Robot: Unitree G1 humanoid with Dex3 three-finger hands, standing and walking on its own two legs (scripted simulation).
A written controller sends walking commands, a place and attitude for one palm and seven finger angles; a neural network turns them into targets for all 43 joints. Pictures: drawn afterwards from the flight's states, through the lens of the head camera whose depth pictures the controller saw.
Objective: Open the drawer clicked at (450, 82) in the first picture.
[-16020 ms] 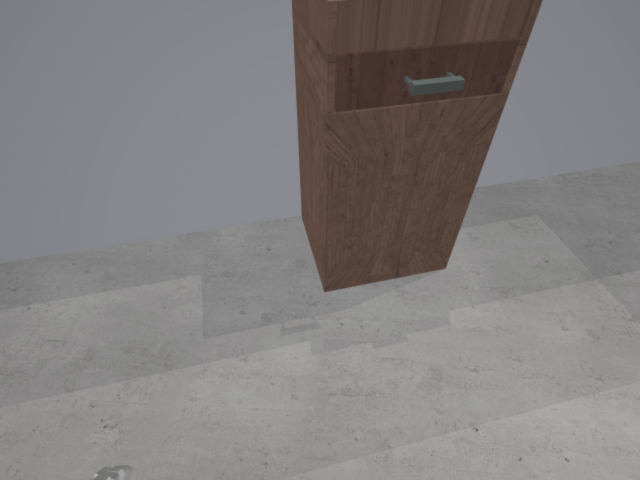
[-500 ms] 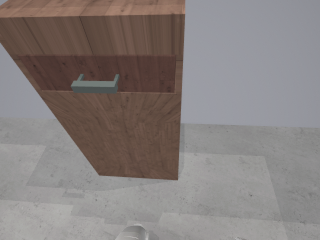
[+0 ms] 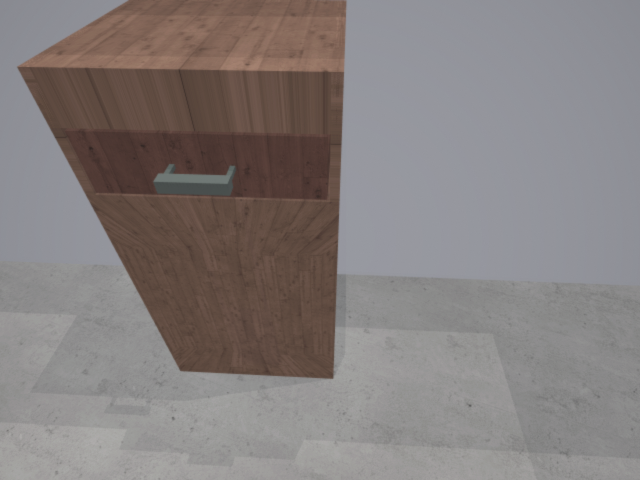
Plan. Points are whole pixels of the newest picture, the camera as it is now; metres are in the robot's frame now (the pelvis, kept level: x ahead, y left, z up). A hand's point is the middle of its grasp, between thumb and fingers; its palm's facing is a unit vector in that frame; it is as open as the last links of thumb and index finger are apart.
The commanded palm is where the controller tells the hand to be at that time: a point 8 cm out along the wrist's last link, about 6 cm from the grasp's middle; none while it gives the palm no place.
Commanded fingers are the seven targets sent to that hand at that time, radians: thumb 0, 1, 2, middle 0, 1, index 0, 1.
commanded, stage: come to a stop and stand still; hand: left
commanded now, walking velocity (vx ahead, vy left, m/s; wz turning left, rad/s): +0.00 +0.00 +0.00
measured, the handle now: (197, 177) +0.60 +0.26 +0.07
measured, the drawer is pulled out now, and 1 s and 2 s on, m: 0.00 0.00 0.00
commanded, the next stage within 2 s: look again from close up in 0.34 s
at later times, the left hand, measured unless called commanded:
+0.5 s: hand out of the picture -0.03 +0.16 -0.17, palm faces +0.07 -0.98 -0.17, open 7.4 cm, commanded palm none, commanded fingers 0.00 0.90 0.90 -0.20 -0.30 -0.20 -0.30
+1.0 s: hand out of the picture +0.03 +0.17 -0.17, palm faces +0.05 -0.98 -0.19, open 7.3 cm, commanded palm none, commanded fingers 0.00 0.90 0.90 -0.20 -0.30 -0.20 -0.30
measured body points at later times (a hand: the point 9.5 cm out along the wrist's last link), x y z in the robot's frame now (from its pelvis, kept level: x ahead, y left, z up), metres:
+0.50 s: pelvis -0.01 +0.00 +0.01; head -0.01 +0.00 +0.45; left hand -0.03 +0.21 -0.15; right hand -0.03 -0.20 -0.16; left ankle +0.00 +0.12 -0.73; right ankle +0.03 -0.09 -0.73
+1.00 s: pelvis +0.04 +0.01 +0.01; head +0.05 +0.00 +0.46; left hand +0.03 +0.22 -0.15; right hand +0.02 -0.20 -0.16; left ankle +0.00 +0.12 -0.73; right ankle +0.03 -0.09 -0.73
